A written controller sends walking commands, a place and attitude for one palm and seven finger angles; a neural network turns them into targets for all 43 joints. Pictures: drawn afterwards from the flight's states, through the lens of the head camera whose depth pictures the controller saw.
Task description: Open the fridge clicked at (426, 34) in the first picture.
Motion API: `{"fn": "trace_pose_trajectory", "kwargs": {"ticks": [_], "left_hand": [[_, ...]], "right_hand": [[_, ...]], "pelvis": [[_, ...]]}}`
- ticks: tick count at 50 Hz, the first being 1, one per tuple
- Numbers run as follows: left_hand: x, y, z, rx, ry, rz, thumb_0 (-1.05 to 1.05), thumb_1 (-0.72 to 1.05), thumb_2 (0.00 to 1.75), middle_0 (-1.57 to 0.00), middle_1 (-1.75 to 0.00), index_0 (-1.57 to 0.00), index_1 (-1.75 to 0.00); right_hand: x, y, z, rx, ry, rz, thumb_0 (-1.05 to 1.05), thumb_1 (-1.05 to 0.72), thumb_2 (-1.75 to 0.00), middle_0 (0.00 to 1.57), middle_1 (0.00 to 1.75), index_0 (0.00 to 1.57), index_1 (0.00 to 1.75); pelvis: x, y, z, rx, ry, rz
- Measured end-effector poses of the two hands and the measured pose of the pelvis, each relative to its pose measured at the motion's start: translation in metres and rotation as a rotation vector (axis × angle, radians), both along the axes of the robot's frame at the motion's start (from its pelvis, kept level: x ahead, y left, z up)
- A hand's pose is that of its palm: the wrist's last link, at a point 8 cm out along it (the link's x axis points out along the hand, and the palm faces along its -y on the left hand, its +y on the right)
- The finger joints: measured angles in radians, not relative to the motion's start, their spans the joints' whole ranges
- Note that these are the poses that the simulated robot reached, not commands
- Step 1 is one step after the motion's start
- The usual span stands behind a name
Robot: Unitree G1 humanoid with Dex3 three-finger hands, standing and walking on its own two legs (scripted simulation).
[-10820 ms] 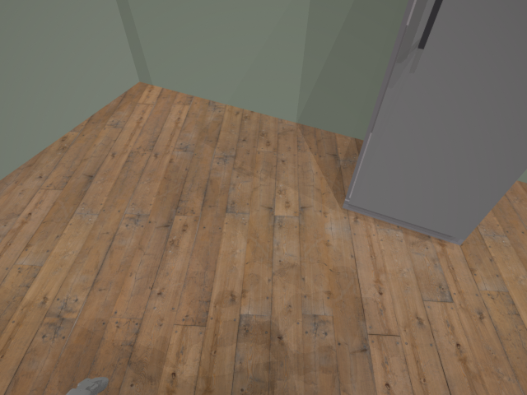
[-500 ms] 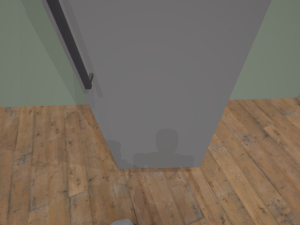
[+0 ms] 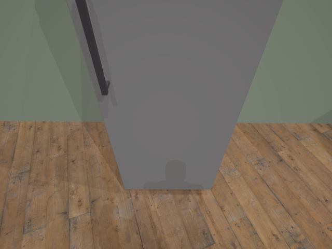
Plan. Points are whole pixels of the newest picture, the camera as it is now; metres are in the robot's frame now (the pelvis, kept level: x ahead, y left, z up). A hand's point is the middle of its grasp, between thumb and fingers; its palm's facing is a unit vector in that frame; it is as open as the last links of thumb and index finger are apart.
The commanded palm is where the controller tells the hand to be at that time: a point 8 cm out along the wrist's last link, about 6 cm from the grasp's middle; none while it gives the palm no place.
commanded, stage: come to a stop and stand still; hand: left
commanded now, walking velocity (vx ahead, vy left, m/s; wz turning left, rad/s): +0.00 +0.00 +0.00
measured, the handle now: (95, 45) +0.55 +0.23 +0.23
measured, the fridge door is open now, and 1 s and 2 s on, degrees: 0 0 0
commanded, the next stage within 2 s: look again from close up in 0.94 s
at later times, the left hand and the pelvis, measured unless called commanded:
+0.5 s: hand out of the picture -0.02 +0.18 -0.19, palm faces +0.03 -0.98 -0.18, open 7.4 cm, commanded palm none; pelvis -0.01 +0.02 -0.01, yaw +1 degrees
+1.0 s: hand out of the picture +0.06 +0.28 -0.16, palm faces +0.02 -0.94 -0.33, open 7.4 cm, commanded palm none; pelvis +0.00 +0.04 +0.00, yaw +0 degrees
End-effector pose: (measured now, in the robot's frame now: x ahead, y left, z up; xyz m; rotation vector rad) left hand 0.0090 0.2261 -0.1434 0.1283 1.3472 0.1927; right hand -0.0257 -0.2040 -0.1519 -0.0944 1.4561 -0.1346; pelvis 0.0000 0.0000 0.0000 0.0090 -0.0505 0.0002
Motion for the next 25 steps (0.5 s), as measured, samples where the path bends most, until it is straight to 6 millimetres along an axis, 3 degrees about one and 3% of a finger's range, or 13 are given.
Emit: {"fn": "trace_pose_trajectory", "kwargs": {"ticks": [8, 14, 20, 25], "left_hand": [[-0.039, -0.007, -0.001, -0.019, 0.081, 0.011, 0.01, 0.91, 0.90, -0.20, -0.30, -0.20, -0.30], [-0.056, -0.013, -0.006, -0.048, 0.113, 0.022, 0.01, 0.91, 0.90, -0.20, -0.30, -0.20, -0.30], [-0.055, -0.014, -0.008, -0.059, 0.105, 0.005, 0.01, 0.91, 0.90, -0.20, -0.30, -0.20, -0.30], [-0.039, 0.002, -0.013, -0.029, 0.040, -0.028, 0.01, 0.90, 0.90, -0.20, -0.30, -0.20, -0.30]], "right_hand": [[-0.025, 0.010, 0.001, 0.017, 0.026, -0.021, 0.00, -0.91, -0.90, 0.20, 0.30, 0.20, 0.30], [-0.041, 0.011, 0.003, 0.001, 0.054, -0.034, 0.00, -0.91, -0.90, 0.20, 0.30, 0.20, 0.30], [-0.042, 0.012, 0.003, -0.005, 0.050, -0.032, 0.00, -0.91, -0.90, 0.20, 0.30, 0.20, 0.30], [-0.019, 0.001, -0.001, -0.046, -0.052, -0.024, 0.00, -0.91, -0.90, 0.20, 0.30, 0.20, 0.30]], "pelvis": [[-0.012, 0.003, 0.001, 0.000, 0.019, -0.007], [-0.015, 0.006, -0.001, 0.002, 0.020, -0.008], [-0.014, 0.010, -0.002, 0.005, 0.020, -0.006], [-0.014, 0.015, -0.010, -0.007, 0.021, 0.010]]}}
